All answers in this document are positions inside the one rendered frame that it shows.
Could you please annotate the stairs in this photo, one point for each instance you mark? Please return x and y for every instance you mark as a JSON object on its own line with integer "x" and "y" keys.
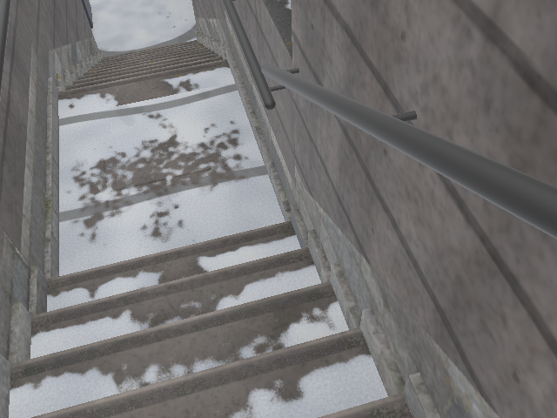
{"x": 234, "y": 327}
{"x": 139, "y": 63}

